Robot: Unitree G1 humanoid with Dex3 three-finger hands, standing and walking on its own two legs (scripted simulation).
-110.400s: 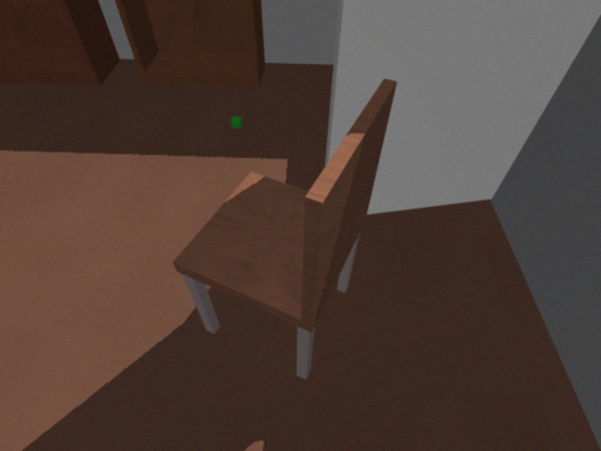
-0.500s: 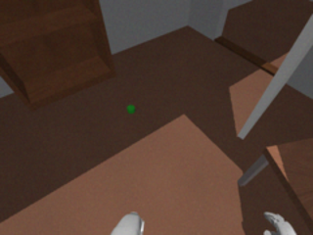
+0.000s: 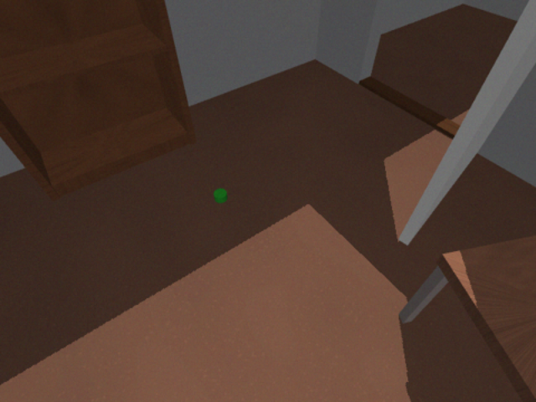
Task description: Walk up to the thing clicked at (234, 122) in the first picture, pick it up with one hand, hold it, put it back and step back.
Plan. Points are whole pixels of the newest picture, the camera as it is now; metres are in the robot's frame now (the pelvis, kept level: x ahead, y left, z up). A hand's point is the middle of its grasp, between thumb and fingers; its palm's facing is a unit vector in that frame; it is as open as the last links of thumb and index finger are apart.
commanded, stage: step back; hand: left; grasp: from above
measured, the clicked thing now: (220, 195) +1.13 +0.26 -0.74
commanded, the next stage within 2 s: stand in 0.56 s
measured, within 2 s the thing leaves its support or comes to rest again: neither
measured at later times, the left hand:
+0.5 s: hand out of the picture +0.12 +0.29 -0.15, palm faces +0.06 -0.92 -0.38, open 7.3 cm
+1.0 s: hand out of the picture +0.11 +0.28 -0.13, palm faces +0.00 -0.94 -0.33, open 7.3 cm
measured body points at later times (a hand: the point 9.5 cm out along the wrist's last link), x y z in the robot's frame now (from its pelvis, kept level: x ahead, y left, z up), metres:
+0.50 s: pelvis +0.05 +0.02 +0.00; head +0.08 +0.02 +0.45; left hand +0.12 +0.34 -0.12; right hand +0.15 -0.28 -0.13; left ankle +0.07 +0.15 -0.73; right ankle +0.03 -0.11 -0.73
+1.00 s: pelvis +0.04 +0.02 +0.02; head +0.04 +0.02 +0.47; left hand +0.11 +0.33 -0.11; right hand +0.13 -0.27 -0.11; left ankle +0.07 +0.16 -0.73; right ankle +0.03 -0.11 -0.73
